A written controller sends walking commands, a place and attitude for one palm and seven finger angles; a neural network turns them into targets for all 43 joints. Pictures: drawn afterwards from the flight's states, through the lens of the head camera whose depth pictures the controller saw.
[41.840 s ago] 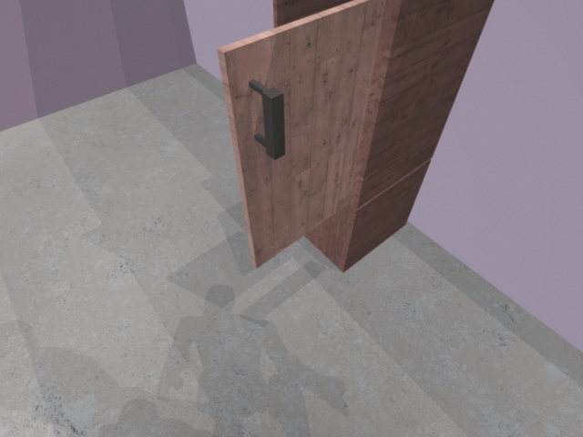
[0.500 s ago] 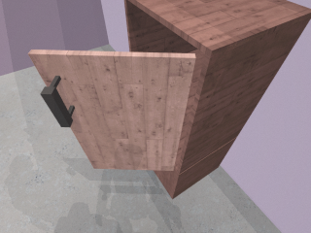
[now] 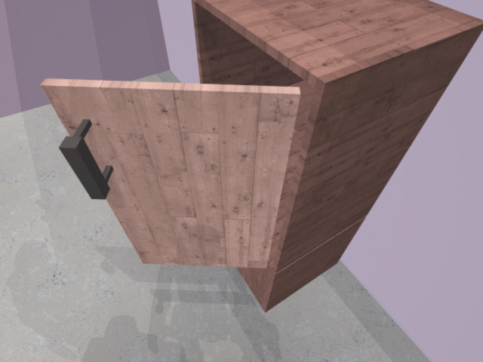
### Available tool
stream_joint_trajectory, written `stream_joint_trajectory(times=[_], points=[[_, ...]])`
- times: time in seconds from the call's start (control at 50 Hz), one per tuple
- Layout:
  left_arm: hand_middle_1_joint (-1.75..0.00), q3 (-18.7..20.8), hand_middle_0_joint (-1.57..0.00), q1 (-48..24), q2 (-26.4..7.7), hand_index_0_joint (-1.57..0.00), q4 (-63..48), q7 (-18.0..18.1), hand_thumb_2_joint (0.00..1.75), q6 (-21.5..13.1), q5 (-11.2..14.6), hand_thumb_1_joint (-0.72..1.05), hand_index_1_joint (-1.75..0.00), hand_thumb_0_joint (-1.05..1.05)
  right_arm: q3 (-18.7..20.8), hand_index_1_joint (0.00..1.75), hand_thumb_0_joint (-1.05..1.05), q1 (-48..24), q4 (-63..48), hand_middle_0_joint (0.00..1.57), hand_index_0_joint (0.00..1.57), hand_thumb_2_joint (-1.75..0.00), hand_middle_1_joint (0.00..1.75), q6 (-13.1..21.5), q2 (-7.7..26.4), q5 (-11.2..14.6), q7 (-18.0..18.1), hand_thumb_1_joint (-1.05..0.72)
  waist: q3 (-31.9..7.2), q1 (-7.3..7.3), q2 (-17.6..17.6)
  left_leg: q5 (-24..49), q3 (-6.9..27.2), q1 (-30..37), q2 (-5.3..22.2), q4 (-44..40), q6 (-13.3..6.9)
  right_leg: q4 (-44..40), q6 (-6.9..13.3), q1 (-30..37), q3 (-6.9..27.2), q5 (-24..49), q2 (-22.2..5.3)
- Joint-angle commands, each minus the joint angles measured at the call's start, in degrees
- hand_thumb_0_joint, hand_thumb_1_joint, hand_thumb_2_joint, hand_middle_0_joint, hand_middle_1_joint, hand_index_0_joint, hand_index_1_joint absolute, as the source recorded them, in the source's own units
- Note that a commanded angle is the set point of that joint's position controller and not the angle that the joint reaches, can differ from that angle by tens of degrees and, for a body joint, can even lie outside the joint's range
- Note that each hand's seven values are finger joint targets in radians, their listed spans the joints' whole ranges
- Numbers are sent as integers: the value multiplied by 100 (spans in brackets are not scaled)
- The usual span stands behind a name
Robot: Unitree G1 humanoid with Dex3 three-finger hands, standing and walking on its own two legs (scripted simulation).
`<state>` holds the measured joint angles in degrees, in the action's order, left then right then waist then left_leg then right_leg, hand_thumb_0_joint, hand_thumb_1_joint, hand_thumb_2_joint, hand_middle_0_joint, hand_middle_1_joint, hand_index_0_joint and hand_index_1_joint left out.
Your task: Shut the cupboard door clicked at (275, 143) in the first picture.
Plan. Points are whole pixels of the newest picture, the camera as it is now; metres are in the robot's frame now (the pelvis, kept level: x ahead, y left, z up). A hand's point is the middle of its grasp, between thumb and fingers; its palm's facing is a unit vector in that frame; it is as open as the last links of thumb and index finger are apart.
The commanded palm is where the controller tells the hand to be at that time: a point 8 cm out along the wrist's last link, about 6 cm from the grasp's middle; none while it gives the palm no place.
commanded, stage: shuffle to correct the standing spot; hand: left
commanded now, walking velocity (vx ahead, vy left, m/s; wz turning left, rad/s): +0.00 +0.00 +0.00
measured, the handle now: (92, 160) +0.39 +0.28 +0.12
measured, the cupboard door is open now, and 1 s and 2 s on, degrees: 56 56 56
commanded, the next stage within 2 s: come to a stop and stand still in 0.32 s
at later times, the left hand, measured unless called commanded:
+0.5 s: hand out of the picture -0.01 +0.23 -0.19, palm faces +0.06 -0.97 -0.23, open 7.3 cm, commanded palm none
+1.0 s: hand out of the picture -0.03 +0.22 -0.19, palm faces -0.07 -0.98 -0.21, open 7.3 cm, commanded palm none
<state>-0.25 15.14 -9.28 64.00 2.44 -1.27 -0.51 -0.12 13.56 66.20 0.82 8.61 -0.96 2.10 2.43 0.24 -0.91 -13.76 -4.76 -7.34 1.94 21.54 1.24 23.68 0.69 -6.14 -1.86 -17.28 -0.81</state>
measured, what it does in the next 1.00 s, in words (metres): steps on the spot: right foot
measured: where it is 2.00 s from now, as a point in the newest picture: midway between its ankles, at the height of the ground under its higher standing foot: outside the picture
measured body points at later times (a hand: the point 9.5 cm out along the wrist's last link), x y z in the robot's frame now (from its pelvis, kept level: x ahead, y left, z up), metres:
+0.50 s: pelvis -0.04 +0.04 -0.01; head +0.00 +0.05 +0.43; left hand -0.02 +0.28 -0.17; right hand +0.02 -0.21 -0.16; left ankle -0.03 +0.15 -0.74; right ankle -0.05 -0.11 -0.74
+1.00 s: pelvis -0.07 +0.05 -0.01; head -0.03 +0.05 +0.43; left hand -0.03 +0.27 -0.17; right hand -0.09 -0.18 -0.17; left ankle -0.03 +0.15 -0.74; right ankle -0.09 -0.07 -0.74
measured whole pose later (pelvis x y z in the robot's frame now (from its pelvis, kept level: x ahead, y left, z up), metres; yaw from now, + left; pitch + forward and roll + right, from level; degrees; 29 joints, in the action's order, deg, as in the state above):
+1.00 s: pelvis -0.07 +0.05 -0.01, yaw -2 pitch +1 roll -1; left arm 0.2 15.0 -9.3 59.2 2.3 0.4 -1.2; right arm 1.7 16.8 60.5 -1.8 9.9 -1.7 0.5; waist 3.0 -2.6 1.1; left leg -14.9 -4.2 -20.9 2.2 34.5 -1.0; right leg 30.8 0.7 -13.8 -1.9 -18.7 0.6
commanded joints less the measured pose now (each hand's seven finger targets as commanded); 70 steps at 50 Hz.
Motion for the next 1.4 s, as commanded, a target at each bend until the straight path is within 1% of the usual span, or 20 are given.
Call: stream_joint_trajectory(times=[0.0,0.22,0.28,0.36,0.42,0.46,0.5,0.54,0.64,0.8,0.86,0.88,0.9,0.92,0.94,0.98,1.04,1.08,1.14,1.38], points=[[-30,100,-20,414,-585,-20,-125,14,90,-64,-12,90,-30,0,65,30,0,301,-158,20,20,-90,30,77,498,19,-5,-90,23,21,96,1366,357,181,452,-195,-175,-370,94,-291,445,1980,-584],[-30,300,-20,459,-810,-20,-377,95,90,34,-42,90,-30,0,232,30,0,262,-495,20,20,-90,30,-94,579,13,3,-90,-239,106,-5,1737,181,-103,383,424,-93,188,272,-179,706,3294,-968],[-30,392,-20,470,-981,-20,-502,111,90,95,-69,90,-30,0,313,30,0,176,-707,20,20,-90,30,-197,574,1,-12,-90,-266,132,-497,1040,6,-551,153,957,-12,223,491,-92,1073,3806,-1336],[-30,515,-20,486,-1138,-20,-646,137,90,178,-129,90,-30,0,411,30,0,-158,-1013,20,20,-90,30,-307,556,-2,-33,-90,68,309,-998,-1395,195,-1503,-101,2335,39,-35,1231,-177,1772,4143,-2087],[-30,567,-20,-21,-1191,-20,-872,112,90,205,-170,90,-30,0,431,30,0,62,-1087,20,20,-90,30,-279,470,46,-89,-90,-54,23,-1084,-1131,398,-1079,-69,1756,37,332,985,-575,1282,3837,-1809],[-30,520,-20,-271,-1024,-20,-1012,74,90,243,-118,90,-30,0,383,30,0,589,-918,20,20,-90,30,-165,388,34,-103,-90,-259,-242,-678,401,185,191,-102,375,-4,795,443,-1354,773,1927,-1110],[-30,388,-20,112,-373,-20,-1065,55,90,287,-62,90,-30,0,427,30,0,572,-1011,20,20,-90,30,-56,961,-58,-102,-90,-314,-115,1505,832,1879,-213,1408,-670,-654,2092,-122,-1649,15,-1408,-14],[-30,404,-20,141,-558,-20,-904,32,90,294,-95,90,-30,0,387,30,0,78,-1063,20,20,-90,30,-1,1054,-88,-41,-90,-50,11,1260,-981,2551,-1071,1589,-1267,-1006,2876,18,-1345,485,-1432,-82],[-30,324,-20,294,-370,-20,-672,-152,90,249,-132,90,-30,0,282,30,0,136,-948,20,20,-90,30,16,755,-89,-1,-90,207,-58,563,-1001,1798,-669,1347,-1259,-1000,3063,-31,-1803,230,-799,-107],[-30,288,-20,93,-233,-20,-779,-174,90,266,-66,90,-30,0,358,30,0,654,-665,20,20,-90,30,1,973,-114,61,-90,-381,-254,775,1232,1605,226,1402,-720,-1062,1642,-69,-1445,81,-1077,-101],[-30,264,-20,430,-169,-20,-574,-130,90,197,-41,90,-30,0,327,30,0,559,-586,20,20,-90,30,-6,874,-68,39,-90,-474,-56,746,1180,1297,-154,1130,-416,-844,282,-37,-576,-69,-85,-52],[-30,203,-20,1061,-475,-20,-259,67,90,142,-158,90,-30,0,401,30,0,10,-881,20,20,-90,30,-24,1168,62,-13,-90,-318,219,103,818,693,-493,884,504,-494,-188,28,-628,180,407,-188],[-30,164,-20,629,-663,-20,-620,51,90,125,-116,90,-30,0,293,30,0,-3,-1128,20,20,-90,30,-112,689,5,-120,-90,82,68,-564,-1220,234,-1443,269,1090,-251,-937,219,-1011,858,-1475,-612],[-30,137,-20,254,-844,-20,-795,28,90,102,-108,90,-30,0,257,30,0,212,-1109,20,20,-90,30,-164,529,-52,-198,-90,253,-237,-328,-971,-15,-1203,10,1643,-108,-1091,524,-1744,1238,-2193,-965],[-30,149,-20,93,-955,-20,-866,2,90,15,-84,90,-30,0,203,30,0,457,-1027,20,20,-90,30,-183,360,-89,-259,-90,-252,-352,320,-589,-167,-764,-82,1800,-30,-878,648,-1558,1048,-1304,-1062],[-30,156,-20,-50,-791,-20,-843,40,90,-102,-21,90,-30,0,129,30,0,720,-955,20,20,-90,30,-66,386,-55,-227,-90,-375,-410,-469,-302,204,-712,98,1465,-172,-503,611,-1298,841,-686,-810],[-30,112,-20,35,-569,-20,-753,31,90,-14,-52,90,-30,0,103,30,0,753,-830,20,20,-90,30,23,495,-64,-172,-90,389,-276,709,-50,707,-954,348,578,-325,148,333,-1460,348,-691,-290],[-30,101,-20,338,-537,-20,-643,12,90,-3,-32,90,-30,0,80,30,0,606,-870,20,20,-90,30,36,597,-37,-132,-90,374,-71,623,-177,1001,-1309,512,218,-461,274,239,-974,261,-374,-160],[-30,55,-20,459,-519,-20,-516,1,90,-77,-25,90,-30,0,33,30,0,531,-793,20,20,-90,30,87,489,-5,-108,-90,244,-35,-70,442,636,-1026,324,401,-361,-3,233,-759,479,440,-385],[-30,54,-20,530,-700,-20,-354,32,90,-102,-24,90,-30,0,14,30,0,330,-418,20,20,-90,30,94,574,29,-67,-90,-115,-57,-75,1251,423,-211,359,387,-275,-32,138,-451,540,1990,-518]])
